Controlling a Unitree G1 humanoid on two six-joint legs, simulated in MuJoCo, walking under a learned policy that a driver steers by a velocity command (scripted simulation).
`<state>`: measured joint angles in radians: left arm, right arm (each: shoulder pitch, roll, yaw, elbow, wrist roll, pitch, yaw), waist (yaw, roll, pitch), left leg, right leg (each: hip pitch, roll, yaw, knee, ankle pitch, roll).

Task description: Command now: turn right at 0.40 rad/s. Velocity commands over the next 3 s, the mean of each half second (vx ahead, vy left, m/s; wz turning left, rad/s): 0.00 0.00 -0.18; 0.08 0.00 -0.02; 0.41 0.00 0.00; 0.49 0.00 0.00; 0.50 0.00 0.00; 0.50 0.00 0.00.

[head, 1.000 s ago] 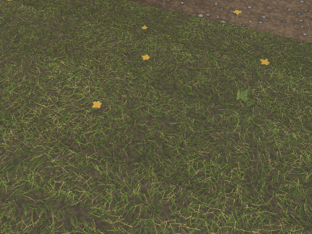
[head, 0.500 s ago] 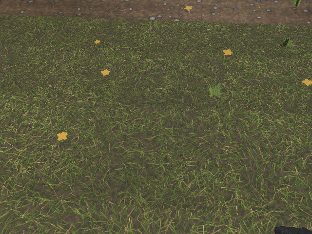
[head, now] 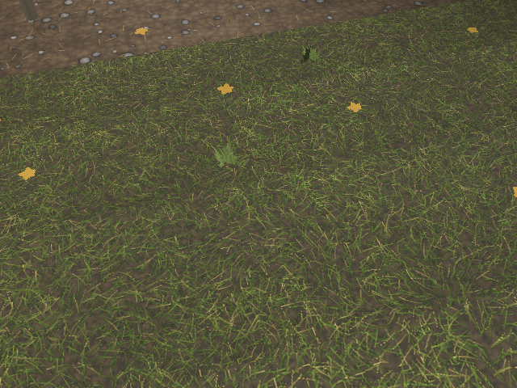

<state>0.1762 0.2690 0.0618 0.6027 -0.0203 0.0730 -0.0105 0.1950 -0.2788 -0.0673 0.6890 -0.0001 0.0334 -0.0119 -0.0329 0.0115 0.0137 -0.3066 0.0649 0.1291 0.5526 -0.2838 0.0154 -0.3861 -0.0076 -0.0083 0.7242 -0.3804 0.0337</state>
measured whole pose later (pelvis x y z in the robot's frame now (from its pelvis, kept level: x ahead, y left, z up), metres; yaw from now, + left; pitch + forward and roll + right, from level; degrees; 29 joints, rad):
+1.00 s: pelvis +0.08 +0.02 -0.02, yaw -4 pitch +1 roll +0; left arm 0.37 0.21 0.06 0.93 -0.03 -0.04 0.02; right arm 0.33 -0.22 -0.07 0.76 0.05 -0.06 -0.01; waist 0.01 0.00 -0.03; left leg -0.33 -0.01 -0.01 0.82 -0.51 0.06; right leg -0.25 0.00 0.06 0.74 -0.52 -0.02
